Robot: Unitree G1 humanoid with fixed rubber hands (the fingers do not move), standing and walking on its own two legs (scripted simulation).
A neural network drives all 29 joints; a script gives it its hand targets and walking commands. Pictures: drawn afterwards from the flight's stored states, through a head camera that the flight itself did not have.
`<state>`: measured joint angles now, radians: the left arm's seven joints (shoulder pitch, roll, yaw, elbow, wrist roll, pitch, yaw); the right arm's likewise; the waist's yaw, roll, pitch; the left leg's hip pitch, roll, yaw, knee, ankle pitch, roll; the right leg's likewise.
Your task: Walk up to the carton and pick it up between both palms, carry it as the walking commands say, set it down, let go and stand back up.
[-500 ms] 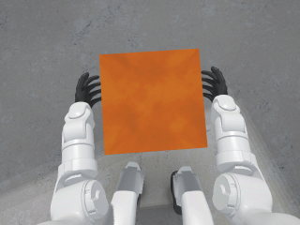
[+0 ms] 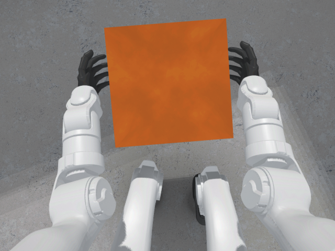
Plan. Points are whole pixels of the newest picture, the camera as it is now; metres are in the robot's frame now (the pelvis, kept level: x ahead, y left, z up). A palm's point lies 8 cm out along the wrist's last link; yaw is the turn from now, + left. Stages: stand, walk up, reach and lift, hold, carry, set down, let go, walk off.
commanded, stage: set down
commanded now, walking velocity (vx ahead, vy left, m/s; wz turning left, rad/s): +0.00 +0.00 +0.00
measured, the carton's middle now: (169, 89) +0.49 +0.05 -0.17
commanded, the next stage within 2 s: none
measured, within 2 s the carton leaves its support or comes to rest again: neither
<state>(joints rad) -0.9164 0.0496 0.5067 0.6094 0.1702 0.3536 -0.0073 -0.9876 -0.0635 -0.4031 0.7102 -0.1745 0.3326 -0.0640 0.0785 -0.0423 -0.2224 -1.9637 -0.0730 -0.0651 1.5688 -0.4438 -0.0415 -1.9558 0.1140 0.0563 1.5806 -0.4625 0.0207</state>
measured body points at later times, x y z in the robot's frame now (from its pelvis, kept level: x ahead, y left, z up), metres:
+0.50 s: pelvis -0.01 +0.00 -0.07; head +0.31 +0.02 +0.25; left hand +0.48 +0.23 -0.18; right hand +0.53 -0.12 -0.19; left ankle +0.10 +0.13 -0.50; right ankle +0.09 -0.11 -0.50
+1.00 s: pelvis -0.01 +0.00 -0.13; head +0.34 +0.02 +0.15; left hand +0.51 +0.23 -0.27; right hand +0.55 -0.12 -0.27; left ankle +0.10 +0.12 -0.50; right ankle +0.09 -0.11 -0.50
